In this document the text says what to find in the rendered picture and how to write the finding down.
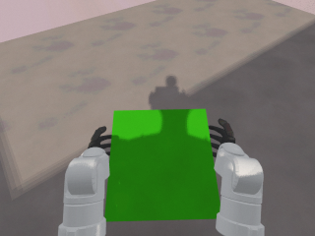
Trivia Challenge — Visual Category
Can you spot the right robot forearm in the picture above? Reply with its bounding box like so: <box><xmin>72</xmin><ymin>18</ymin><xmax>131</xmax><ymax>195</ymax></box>
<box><xmin>214</xmin><ymin>143</ymin><xmax>265</xmax><ymax>236</ymax></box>

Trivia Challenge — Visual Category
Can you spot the left robot forearm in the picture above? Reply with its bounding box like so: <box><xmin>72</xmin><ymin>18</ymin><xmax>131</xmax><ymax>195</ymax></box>
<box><xmin>58</xmin><ymin>147</ymin><xmax>110</xmax><ymax>236</ymax></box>

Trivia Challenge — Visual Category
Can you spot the carton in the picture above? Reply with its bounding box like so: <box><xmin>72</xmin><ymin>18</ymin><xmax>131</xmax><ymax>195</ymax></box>
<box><xmin>104</xmin><ymin>108</ymin><xmax>221</xmax><ymax>222</ymax></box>

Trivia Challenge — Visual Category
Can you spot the left robot hand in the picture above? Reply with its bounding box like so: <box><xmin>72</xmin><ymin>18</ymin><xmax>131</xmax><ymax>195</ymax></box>
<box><xmin>88</xmin><ymin>126</ymin><xmax>112</xmax><ymax>156</ymax></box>

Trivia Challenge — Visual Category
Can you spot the right robot hand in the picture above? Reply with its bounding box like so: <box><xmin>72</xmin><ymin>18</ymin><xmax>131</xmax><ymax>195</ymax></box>
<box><xmin>208</xmin><ymin>118</ymin><xmax>235</xmax><ymax>157</ymax></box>

